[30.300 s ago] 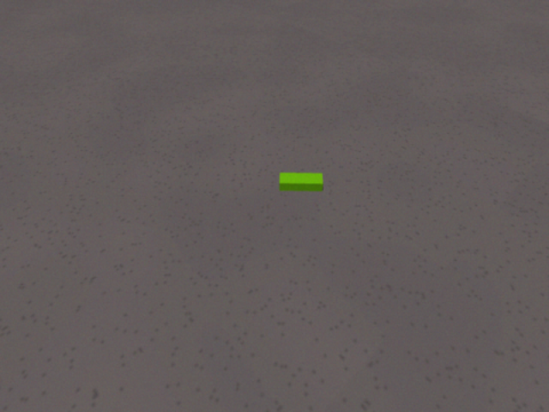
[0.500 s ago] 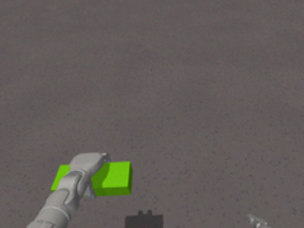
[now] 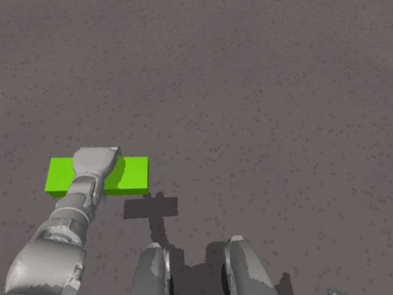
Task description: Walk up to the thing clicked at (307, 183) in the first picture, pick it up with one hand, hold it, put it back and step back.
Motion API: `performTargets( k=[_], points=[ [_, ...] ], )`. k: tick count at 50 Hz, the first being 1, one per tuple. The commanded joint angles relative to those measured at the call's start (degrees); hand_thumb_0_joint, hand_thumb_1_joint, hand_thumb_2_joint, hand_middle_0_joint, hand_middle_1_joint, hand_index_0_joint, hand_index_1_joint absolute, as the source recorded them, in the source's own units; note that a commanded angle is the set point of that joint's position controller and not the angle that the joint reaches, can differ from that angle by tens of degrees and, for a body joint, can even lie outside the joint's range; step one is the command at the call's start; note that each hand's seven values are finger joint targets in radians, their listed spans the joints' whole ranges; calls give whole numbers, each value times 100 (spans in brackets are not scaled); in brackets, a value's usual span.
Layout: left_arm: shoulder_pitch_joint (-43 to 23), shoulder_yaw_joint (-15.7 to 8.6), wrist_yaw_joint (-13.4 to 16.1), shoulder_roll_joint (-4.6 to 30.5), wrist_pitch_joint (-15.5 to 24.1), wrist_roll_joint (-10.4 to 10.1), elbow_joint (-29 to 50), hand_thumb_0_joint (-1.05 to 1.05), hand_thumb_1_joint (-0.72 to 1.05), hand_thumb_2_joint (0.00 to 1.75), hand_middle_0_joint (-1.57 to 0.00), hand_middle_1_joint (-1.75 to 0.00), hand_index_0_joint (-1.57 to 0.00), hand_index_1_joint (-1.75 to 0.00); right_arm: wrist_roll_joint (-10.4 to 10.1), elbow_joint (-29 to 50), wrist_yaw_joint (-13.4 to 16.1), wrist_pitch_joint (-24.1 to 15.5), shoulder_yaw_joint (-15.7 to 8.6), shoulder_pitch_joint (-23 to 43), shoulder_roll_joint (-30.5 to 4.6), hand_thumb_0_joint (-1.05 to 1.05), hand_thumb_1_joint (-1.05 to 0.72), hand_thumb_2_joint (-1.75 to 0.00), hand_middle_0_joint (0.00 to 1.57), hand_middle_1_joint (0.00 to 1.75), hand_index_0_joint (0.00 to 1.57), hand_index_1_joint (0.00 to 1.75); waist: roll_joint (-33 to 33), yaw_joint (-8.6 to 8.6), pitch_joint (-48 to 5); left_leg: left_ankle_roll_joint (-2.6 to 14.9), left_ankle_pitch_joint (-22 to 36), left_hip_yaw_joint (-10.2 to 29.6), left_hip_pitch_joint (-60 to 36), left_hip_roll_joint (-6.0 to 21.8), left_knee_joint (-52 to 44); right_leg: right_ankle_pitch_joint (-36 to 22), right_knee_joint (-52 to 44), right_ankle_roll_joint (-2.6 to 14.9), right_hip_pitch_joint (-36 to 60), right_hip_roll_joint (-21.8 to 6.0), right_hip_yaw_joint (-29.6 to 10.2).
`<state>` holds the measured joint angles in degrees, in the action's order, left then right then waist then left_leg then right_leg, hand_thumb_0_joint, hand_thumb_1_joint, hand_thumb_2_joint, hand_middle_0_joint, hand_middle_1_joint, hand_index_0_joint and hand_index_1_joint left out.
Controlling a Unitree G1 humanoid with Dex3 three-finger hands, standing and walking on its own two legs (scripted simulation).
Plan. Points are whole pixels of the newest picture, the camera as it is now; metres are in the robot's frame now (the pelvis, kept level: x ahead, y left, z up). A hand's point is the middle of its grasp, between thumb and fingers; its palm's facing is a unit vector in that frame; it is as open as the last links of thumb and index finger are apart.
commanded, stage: crouch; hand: left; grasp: from above
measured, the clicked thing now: (101, 176) +0.42 +0.23 -0.14
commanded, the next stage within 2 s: lower in 1.30 s
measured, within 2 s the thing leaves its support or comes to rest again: neither
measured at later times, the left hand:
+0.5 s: hand (122, 190) +0.44 +0.22 -0.33, palm faces -0.46 +0.01 -0.89, open 10.8 cm
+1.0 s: hand (127, 190) +0.46 +0.23 -0.41, palm faces -0.47 +0.00 -0.88, open 10.8 cm
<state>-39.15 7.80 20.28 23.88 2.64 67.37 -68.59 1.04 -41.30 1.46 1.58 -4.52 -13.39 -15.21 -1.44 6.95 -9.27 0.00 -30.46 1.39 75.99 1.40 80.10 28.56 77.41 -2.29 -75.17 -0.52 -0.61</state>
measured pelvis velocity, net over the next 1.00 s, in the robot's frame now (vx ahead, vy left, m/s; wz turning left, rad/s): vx -0.02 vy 0.00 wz -0.06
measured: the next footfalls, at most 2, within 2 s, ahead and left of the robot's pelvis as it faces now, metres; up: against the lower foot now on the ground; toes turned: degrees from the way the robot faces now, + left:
none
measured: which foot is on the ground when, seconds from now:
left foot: down 0.00-1.00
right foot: down 0.00-1.00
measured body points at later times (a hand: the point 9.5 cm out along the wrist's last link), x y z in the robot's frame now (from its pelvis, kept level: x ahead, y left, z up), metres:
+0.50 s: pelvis -0.02 +0.00 -0.17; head +0.21 +0.03 +0.22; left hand +0.46 +0.22 -0.28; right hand +0.04 -0.28 -0.29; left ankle +0.06 +0.12 -0.59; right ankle +0.07 -0.14 -0.59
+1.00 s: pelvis -0.02 +0.00 -0.25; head +0.23 +0.03 +0.13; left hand +0.48 +0.22 -0.36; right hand -0.01 -0.28 -0.35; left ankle +0.06 +0.12 -0.59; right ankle +0.07 -0.14 -0.59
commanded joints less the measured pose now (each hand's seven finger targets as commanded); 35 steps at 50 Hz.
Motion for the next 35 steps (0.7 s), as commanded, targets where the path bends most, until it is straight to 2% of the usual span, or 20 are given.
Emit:
performTargets(
  k=[1,3,5,8,11,12,13,14,15,16,18,19,21,23,26,27,28,30,34,35],
  points=[
    [-2230,-408,291,1200,-201,-105,671,0,53,79,-88,-79,-91,-76,82,345,96,-261,-278,-528,-931,0,-89,-90,20,30,20,30,-522,95,-3354,-4,638,92,-1251,-137,-379,-627,-97,420,528,146,292],
    [-2351,-569,274,1435,-232,-119,689,0,50,79,-86,-78,-89,-75,113,295,86,-294,-279,-562,-960,0,-89,-90,20,30,20,30,-636,52,-3530,3,656,114,-1062,-134,-143,-604,187,444,245,142,314],
    [-2529,-589,214,1501,-227,-105,594,0,51,80,-87,-77,-89,-74,138,256,68,-314,-257,-580,-959,0,-89,-90,20,30,20,30,-737,150,-3623,21,634,117,-752,-141,165,-571,487,457,-90,147,335],
    [-2451,-646,120,1519,-129,-106,317,0,51,79,-87,-76,-90,-73,180,218,10,-351,-234,-614,-998,0,-89,-90,20,30,20,30,-612,242,-3423,22,183,264,-196,-158,461,-193,863,463,-652,118,406],
    [-2690,-666,48,1579,38,-85,203,0,54,81,-89,-77,-91,-74,204,231,-65,-396,-198,-661,-1023,0,-89,-90,20,30,20,30,-594,426,-3320,48,-180,349,261,-173,793,125,1174,453,-1189,96,443],
    [-2557,-698,44,1611,76,-71,25,0,55,80,-89,-76,-92,-73,213,234,-98,-417,-190,-669,-1035,0,-89,-89,20,30,20,30,-456,409,-3264,53,-291,404,325,-177,884,225,1269,447,-1353,85,467],
    [-2778,-710,48,1660,148,-56,220,0,55,82,-89,-77,-92,-75,232,214,-130,-447,-175,-692,-1047,0,-89,-89,20,30,20,30,-585,473,-3338,62,-302,377,447,-177,1030,214,1355,441,-1472,70,456],
    [-2920,-689,46,1576,227,-52,282,0,56,84,-90,-79,-93,-76,258,193,-161,-474,-171,-756,-1064,0,-89,-89,20,30,20,30,-609,547,-3512,67,-195,352,449,-177,1194,112,1468,436,-1544,66,465],
    [-3145,-812,89,1899,307,4,516,0,56,85,-90,-80,-93,-77,253,204,-182,-500,-139,-766,-1068,0,-89,-90,20,30,20,30,-765,484,-3831,71,-137,282,502,-210,1313,77,1593,450,-1447,75,457],
    [-2917,-871,127,1926,327,83,273,0,57,87,-92,-79,-94,-77,276,166,-210,-511,-123,-804,-1101,0,-89,-90,20,30,20,30,-824,451,-3839,44,27,290,467,-212,1432,-41,1713,441,-1605,40,457],
    [-3092,-946,204,2022,440,141,507,0,61,88,-94,-82,-97,-79,333,145,-280,-546,-87,-849,-1087,0,-90,-90,20,30,20,30,-1015,459,-4178,48,413,218,378,-217,1721,-321,1931,443,-1607,45,474],
    [-3233,-1027,267,2121,459,220,469,0,60,90,-94,-82,-96,-79,367,74,-296,-559,-103,-904,-1147,0,-90,-90,20,30,20,30,-1187,494,-4274,33,630,216,292,-211,1864,-479,2049,439,-1774,29,477],
    [-3320,-1006,341,1982,495,294,424,0,61,91,-96,-83,-98,-80,431,43,-381,-584,-85,-969,-1144,0,-90,-90,20,30,20,30,-1379,585,-4253,5,950,258,140,-190,2039,-629,2251,444,-2061,1,517],
    [-3348,-1112,425,2198,511,401,365,0,56,91,-92,-81,-94,-79,454,18,-448,-575,-100,-1011,-1201,0,-90,-90,20,30,20,30,-1519,561,-4322,2,1092,209,144,-186,2216,-704,2394,457,-2164,29,538],
    [-3616,-1097,530,2119,489,419,346,0,58,96,-94,-82,-95,-81,516,52,-531,-576,-98,-1005,-1173,0,-90,-90,20,30,20,30,-1517,637,-4424,46,979,83,422,-200,2501,-775,2517,440,-2095,51,539],
    [-3484,-1075,536,2050,461,428,149,0,60,98,-96,-84,-97,-83,537,49,-566,-585,-56,-1027,-1161,0,-90,-90,20,30,20,30,-1466,683,-4214,53,994,71,540,-196,2580,-791,2549,424,-2144,32,539],
    [-3718,-1115,557,2220,472,405,247,0,62,96,-96,-83,-98,-82,525,44,-568,-574,-90,-962,-1193,0,-90,-90,20,30,20,30,-1429,669,-4301,93,815,10,766,-201,2685,-727,2580,424,-2159,87,543],
    [-3486,-1119,564,2160,423,379,-122,0,64,96,-97,-85,-99,-83,560,80,-609,-577,-47,-969,-1142,0,-90,-90,20,30,20,30,-1296,737,-4035,119,684,-35,1112,-218,2787,-691,2626,398,-2035,79,537],
    [-3495,-1170,476,2364,386,302,-322,0,63,95,-96,-85,-98,-83,566,80,-670,-549,-41,-877,-1177,0,-90,-90,20,30,20,30,-1035,748,-3856,188,466,-80,1609,-211,3040,-618,2747,357,-1991,119,525],
    [-3586,-1222,468,2528,390,334,-324,0,62,93,-95,-83,-96,-81,560,42,-659,-539,-36,-843,-1217,0,-90,-90,20,30,20,30,-1115,685,-3851,178,428,-81,1690,-211,3082,-552,2836,370,-2153,122,534]
  ],
)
